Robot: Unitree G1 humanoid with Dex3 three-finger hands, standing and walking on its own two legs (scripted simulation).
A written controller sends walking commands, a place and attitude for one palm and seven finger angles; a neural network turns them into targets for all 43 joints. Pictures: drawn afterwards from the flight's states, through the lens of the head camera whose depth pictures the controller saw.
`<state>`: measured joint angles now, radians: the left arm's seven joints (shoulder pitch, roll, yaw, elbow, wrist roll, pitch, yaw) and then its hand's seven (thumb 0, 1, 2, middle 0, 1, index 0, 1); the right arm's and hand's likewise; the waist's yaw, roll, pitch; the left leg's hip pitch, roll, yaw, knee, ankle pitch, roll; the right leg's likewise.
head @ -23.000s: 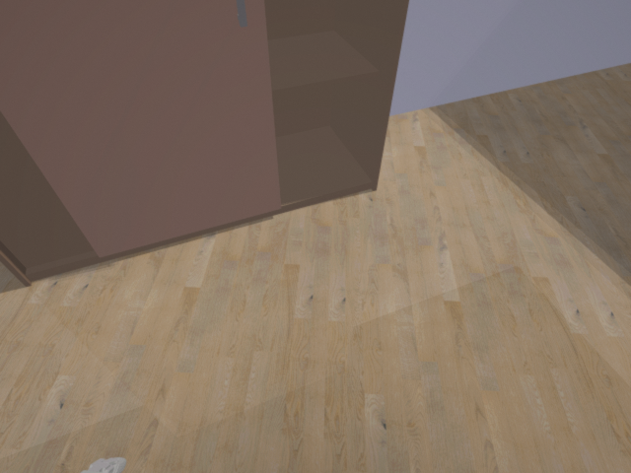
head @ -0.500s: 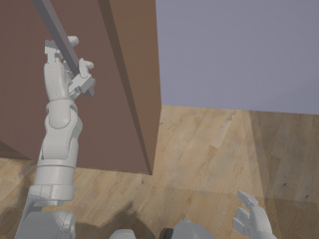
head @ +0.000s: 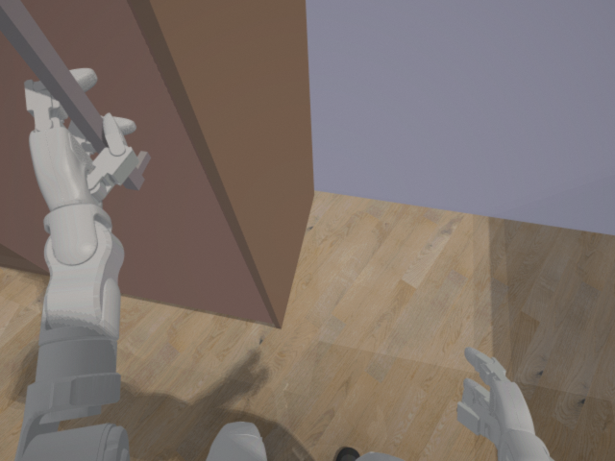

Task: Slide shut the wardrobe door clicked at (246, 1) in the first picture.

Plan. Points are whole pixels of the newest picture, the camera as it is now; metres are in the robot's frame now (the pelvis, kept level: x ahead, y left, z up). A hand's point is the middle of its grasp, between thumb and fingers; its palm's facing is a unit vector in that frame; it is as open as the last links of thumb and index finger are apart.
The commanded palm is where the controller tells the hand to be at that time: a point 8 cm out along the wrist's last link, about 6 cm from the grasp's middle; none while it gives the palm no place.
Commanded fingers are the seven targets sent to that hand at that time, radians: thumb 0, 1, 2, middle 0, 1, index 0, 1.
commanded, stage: stop walking and hold the door there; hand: left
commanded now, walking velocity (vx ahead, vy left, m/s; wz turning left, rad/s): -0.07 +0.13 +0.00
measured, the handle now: (79, 84) +0.41 +0.30 +0.21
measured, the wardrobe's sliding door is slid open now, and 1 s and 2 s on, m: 0.00 0.00 0.00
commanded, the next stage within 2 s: loosen the grip on the handle in 1.18 s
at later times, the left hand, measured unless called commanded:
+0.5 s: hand (113, 153) +0.37 +0.27 +0.16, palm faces +0.38 -0.91 -0.18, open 6.6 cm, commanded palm +0.33 +0.29 +0.16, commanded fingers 0.00 0.90 0.90 -0.45 -1.40 -0.45 -1.40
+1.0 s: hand (110, 156) +0.37 +0.27 +0.16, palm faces +0.26 -0.96 -0.13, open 6.5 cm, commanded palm +0.33 +0.29 +0.16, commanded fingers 0.00 0.90 0.90 -0.45 -1.40 -0.45 -1.40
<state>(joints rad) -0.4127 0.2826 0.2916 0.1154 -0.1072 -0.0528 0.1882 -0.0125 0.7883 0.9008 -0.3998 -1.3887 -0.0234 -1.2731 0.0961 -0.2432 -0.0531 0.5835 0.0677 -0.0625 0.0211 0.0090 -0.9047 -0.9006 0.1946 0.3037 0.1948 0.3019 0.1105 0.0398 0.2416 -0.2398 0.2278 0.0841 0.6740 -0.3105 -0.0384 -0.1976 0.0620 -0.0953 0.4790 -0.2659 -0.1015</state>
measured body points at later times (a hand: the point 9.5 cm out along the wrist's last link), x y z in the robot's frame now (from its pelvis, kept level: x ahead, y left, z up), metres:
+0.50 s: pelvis -0.01 +0.05 +0.00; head +0.01 +0.03 +0.45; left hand +0.34 +0.32 +0.17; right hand +0.13 -0.22 -0.10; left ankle +0.00 +0.19 -0.74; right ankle -0.01 -0.05 -0.74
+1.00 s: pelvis -0.01 +0.10 +0.01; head -0.02 +0.09 +0.45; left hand +0.35 +0.32 +0.17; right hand +0.10 -0.15 -0.10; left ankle +0.00 +0.19 -0.74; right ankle -0.01 -0.05 -0.74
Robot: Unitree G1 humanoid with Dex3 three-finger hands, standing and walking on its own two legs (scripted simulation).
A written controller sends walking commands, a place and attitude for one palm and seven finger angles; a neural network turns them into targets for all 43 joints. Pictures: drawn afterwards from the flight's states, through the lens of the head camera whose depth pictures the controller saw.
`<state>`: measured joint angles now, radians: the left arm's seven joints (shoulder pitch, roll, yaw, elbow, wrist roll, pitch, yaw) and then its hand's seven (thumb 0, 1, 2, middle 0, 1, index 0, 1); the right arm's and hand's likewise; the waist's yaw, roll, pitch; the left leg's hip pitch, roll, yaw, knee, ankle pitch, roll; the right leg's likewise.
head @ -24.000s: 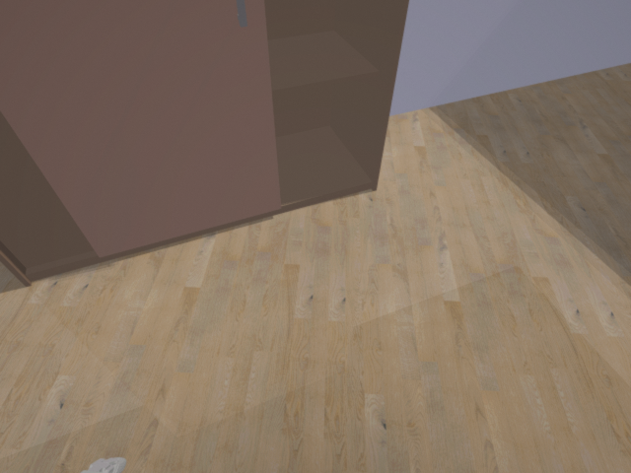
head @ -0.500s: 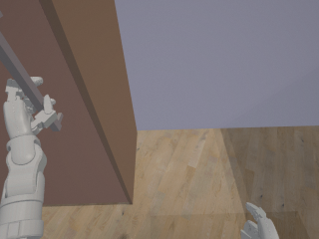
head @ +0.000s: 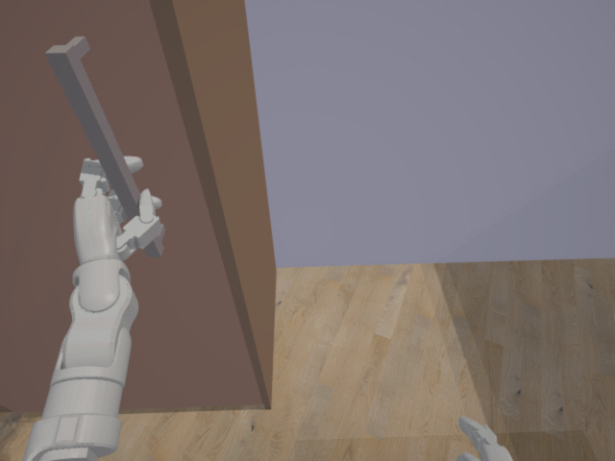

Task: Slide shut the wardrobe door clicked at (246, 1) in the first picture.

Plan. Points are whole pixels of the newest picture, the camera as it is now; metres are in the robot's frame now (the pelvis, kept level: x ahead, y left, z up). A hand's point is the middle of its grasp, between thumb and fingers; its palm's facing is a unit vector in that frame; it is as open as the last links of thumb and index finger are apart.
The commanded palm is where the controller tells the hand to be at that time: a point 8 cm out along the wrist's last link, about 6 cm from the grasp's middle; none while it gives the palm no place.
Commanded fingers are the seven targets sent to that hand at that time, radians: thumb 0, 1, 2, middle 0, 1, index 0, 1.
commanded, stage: stop walking and hold the door there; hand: left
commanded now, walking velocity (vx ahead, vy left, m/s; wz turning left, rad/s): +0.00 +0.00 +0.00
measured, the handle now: (123, 165) +0.39 +0.26 +0.20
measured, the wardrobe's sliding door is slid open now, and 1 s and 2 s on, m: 0.00 0.00 0.00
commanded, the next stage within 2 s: loosen the grip on the handle in 0.18 s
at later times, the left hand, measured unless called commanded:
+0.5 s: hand (132, 213) +0.35 +0.25 +0.17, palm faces +0.47 -0.88 -0.06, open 8.7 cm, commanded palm +0.30 +0.26 +0.16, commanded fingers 0.00 -0.55 0.20 -0.42 -1.37 -0.42 -1.37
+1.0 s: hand (129, 221) +0.35 +0.25 +0.15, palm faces +0.43 -0.90 -0.09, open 14.6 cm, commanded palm +0.30 +0.29 +0.16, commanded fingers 0.00 -0.55 0.20 -0.25 -1.15 -0.25 -1.15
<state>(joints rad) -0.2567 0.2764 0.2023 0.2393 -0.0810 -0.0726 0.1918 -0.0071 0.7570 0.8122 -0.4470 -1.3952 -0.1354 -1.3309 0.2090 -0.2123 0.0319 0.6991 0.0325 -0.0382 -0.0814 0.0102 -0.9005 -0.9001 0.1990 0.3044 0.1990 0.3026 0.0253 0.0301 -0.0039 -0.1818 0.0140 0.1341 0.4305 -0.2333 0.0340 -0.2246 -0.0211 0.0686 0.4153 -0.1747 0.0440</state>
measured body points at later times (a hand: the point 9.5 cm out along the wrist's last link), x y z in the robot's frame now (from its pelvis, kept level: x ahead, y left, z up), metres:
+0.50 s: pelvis -0.01 -0.03 -0.01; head +0.00 -0.03 +0.44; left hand +0.32 +0.29 +0.17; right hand +0.18 -0.26 -0.09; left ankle +0.00 +0.09 -0.74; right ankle +0.03 -0.15 -0.74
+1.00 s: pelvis +0.01 -0.04 -0.01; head +0.03 -0.05 +0.44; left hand +0.32 +0.30 +0.16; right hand +0.17 -0.28 -0.11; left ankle +0.00 +0.09 -0.74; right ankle +0.03 -0.15 -0.74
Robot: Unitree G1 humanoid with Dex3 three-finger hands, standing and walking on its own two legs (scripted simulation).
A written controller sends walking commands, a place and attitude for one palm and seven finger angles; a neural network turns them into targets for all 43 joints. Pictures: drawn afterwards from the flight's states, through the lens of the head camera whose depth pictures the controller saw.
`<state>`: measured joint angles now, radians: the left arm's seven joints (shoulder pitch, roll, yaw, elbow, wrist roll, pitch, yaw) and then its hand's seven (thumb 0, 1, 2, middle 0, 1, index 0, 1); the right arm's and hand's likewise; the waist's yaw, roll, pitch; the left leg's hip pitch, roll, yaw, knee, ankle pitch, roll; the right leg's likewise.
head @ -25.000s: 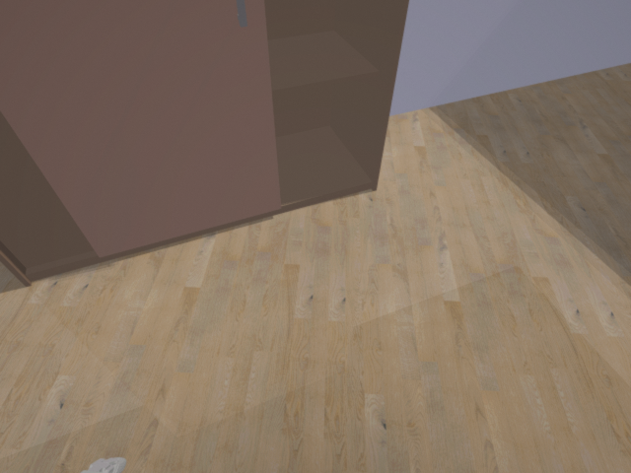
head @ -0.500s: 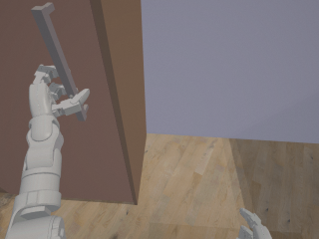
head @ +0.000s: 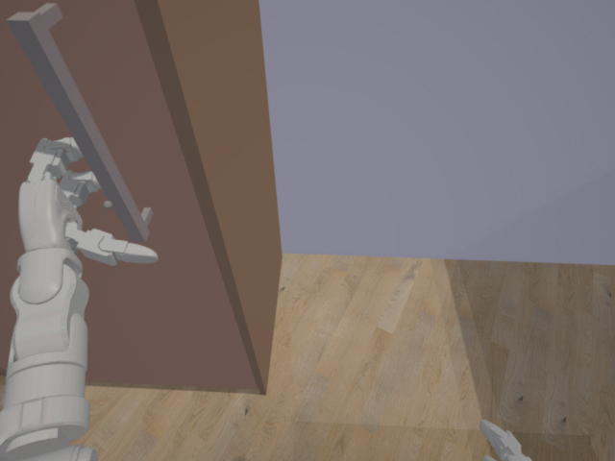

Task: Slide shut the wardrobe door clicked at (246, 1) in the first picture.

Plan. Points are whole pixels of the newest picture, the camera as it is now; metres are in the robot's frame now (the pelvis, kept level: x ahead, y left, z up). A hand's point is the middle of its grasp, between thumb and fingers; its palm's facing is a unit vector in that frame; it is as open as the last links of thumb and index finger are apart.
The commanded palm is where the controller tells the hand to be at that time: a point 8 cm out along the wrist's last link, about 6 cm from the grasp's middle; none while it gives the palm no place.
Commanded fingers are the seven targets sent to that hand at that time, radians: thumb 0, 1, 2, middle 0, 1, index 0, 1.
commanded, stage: slip the hand off the handle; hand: left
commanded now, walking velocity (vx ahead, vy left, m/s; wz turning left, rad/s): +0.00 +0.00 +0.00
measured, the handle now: (103, 146) +0.40 +0.28 +0.21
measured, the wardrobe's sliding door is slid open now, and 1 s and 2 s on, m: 0.00 0.00 0.00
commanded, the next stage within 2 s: draw the hand back to the body in 1.24 s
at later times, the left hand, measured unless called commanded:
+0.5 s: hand (52, 203) +0.35 +0.33 +0.17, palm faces +0.37 -0.92 -0.10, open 14.7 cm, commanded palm +0.31 +0.37 +0.17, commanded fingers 0.00 -0.55 0.20 -0.25 -1.15 -0.25 -1.15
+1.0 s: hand (7, 252) +0.28 +0.35 +0.16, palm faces +0.40 -0.91 -0.10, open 14.7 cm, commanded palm +0.23 +0.38 +0.17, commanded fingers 0.00 -0.55 0.20 -0.25 -1.15 -0.25 -1.15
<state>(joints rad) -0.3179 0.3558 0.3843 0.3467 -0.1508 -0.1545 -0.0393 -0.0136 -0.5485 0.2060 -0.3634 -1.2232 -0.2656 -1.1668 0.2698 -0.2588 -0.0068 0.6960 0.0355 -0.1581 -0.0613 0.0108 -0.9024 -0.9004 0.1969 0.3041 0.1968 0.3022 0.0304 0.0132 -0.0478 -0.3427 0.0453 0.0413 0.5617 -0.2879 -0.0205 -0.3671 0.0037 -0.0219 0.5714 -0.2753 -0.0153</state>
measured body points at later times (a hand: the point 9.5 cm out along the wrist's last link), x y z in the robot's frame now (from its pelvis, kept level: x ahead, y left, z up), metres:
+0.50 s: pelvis +0.00 +0.03 +0.00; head +0.01 +0.03 +0.45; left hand +0.32 +0.38 +0.17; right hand +0.14 -0.22 -0.10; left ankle +0.00 +0.13 -0.73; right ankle +0.01 -0.11 -0.73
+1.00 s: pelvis -0.01 +0.02 -0.01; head -0.01 +0.02 +0.44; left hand +0.25 +0.39 +0.17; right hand +0.16 -0.22 -0.09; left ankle +0.00 +0.13 -0.73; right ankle +0.01 -0.11 -0.73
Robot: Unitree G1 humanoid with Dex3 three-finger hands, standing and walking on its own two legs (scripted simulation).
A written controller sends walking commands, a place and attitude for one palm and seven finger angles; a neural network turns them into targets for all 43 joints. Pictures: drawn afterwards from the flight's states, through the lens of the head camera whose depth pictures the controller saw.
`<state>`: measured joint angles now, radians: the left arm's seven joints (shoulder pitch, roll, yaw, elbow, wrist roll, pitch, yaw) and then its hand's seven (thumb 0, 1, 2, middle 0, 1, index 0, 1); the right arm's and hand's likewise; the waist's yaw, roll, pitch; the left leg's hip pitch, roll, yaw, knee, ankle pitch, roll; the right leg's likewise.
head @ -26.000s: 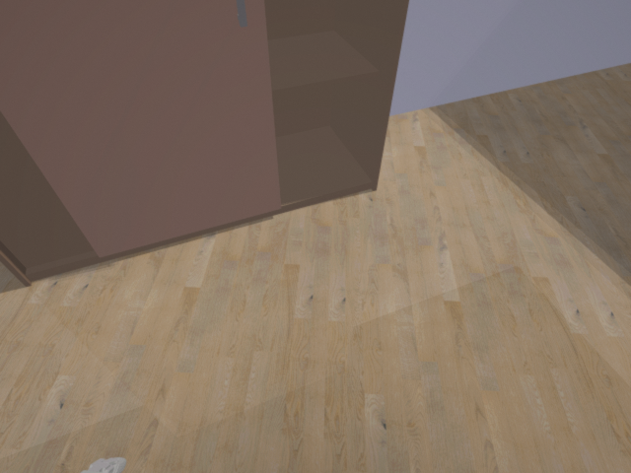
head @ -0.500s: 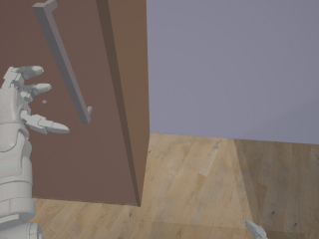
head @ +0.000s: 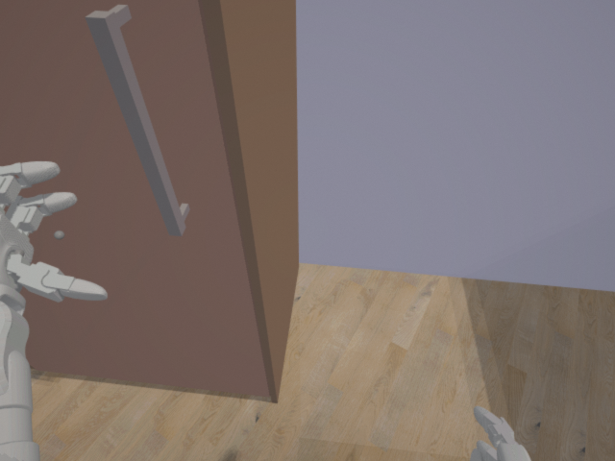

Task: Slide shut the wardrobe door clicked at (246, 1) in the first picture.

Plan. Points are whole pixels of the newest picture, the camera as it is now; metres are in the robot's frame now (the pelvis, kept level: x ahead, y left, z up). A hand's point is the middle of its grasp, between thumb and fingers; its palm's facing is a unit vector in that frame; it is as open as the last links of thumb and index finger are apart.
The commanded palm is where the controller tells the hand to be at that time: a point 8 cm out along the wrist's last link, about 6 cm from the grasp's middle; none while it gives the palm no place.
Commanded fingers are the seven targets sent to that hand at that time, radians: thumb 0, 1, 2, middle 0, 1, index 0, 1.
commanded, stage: slip the hand off the handle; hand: left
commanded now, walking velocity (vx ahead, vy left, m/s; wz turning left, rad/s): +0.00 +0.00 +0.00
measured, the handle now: (153, 140) +0.41 +0.25 +0.22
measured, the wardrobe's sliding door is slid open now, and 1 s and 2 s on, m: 0.00 0.00 0.00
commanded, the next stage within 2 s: draw the hand back to the body in 0.24 s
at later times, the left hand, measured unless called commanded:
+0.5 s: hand (40, 282) +0.23 +0.31 +0.16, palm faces +0.21 -0.98 -0.08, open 14.7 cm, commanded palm +0.19 +0.35 +0.18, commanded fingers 0.00 -0.55 0.20 -0.25 -1.15 -0.25 -1.15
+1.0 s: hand (29, 294) +0.22 +0.31 +0.17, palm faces +0.41 -0.88 -0.26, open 14.0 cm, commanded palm +0.16 +0.33 +0.18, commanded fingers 0.00 -0.08 0.43 -0.23 -0.87 -0.23 -0.87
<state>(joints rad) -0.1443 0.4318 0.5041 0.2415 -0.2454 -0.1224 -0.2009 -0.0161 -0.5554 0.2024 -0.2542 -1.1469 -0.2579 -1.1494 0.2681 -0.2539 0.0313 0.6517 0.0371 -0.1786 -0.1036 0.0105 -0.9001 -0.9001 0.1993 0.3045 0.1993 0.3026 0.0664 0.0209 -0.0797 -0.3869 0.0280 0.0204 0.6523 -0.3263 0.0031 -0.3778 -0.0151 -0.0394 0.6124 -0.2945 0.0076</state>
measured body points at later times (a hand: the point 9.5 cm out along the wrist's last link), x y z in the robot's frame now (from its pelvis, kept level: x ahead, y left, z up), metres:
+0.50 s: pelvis +0.00 +0.00 +0.00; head -0.02 -0.01 +0.45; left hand +0.22 +0.36 +0.17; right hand +0.20 -0.23 -0.07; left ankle +0.01 +0.12 -0.72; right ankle +0.01 -0.13 -0.72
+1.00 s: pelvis -0.01 +0.01 +0.01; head -0.03 +0.01 +0.46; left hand +0.19 +0.35 +0.18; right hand +0.19 -0.21 -0.05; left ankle +0.01 +0.12 -0.73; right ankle +0.01 -0.13 -0.72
